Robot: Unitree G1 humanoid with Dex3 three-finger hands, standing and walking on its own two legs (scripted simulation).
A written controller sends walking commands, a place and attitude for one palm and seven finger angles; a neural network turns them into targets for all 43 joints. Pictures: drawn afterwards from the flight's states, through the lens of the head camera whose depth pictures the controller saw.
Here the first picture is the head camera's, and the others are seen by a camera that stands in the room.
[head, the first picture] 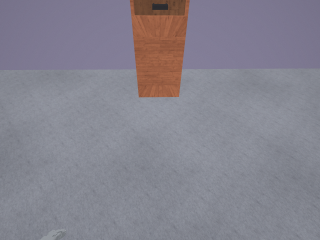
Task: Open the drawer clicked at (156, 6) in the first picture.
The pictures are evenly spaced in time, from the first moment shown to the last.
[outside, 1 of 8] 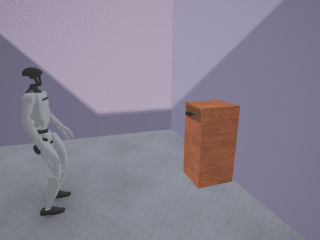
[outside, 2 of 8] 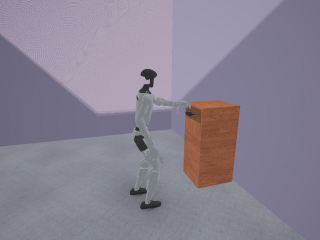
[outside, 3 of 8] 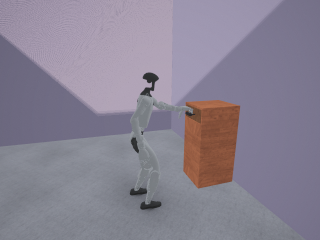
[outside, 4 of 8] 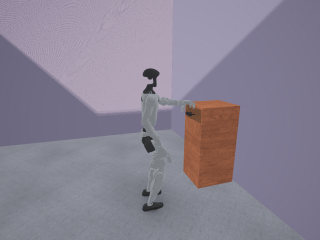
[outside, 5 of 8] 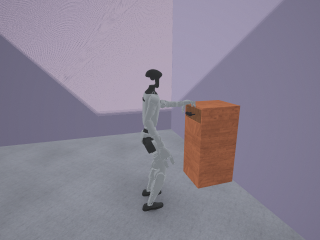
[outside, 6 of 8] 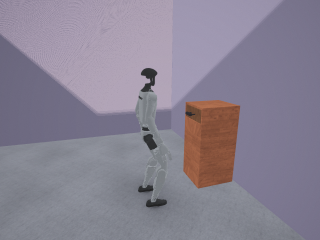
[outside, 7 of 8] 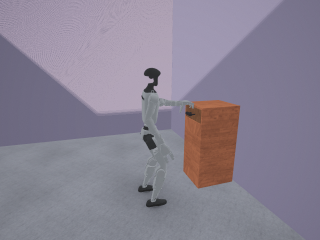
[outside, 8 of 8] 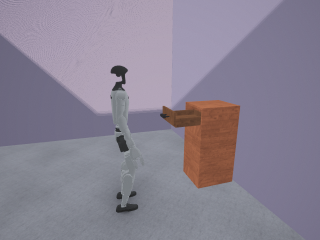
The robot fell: no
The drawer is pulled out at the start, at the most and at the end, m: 0.00 0.29 0.29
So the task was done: yes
